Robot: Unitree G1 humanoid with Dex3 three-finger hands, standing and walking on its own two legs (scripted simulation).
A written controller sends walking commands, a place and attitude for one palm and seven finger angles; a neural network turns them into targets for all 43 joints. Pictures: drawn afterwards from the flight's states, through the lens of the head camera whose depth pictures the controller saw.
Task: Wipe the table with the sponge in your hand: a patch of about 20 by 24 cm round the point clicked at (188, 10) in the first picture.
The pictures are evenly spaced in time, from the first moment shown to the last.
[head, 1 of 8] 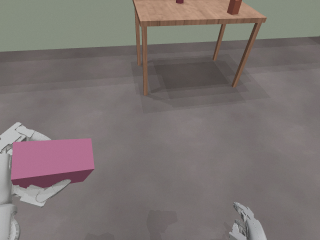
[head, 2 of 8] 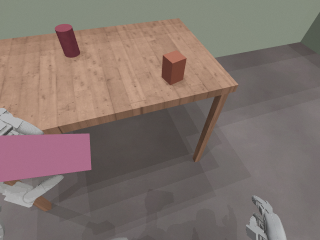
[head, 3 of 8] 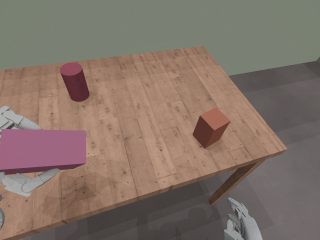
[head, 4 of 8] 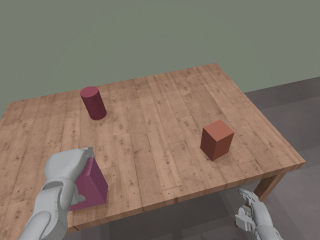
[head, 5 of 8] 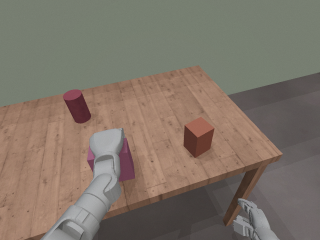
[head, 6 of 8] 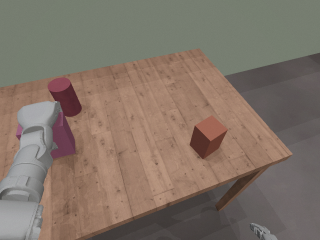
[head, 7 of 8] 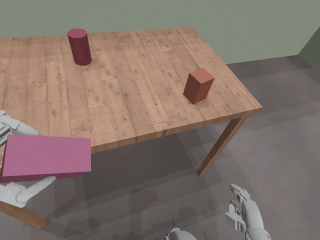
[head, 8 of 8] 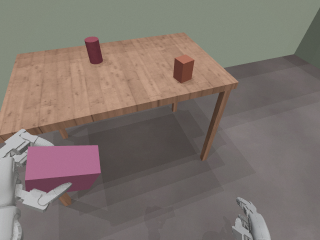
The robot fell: no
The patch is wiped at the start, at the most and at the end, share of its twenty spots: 0.00 1.00 1.00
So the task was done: yes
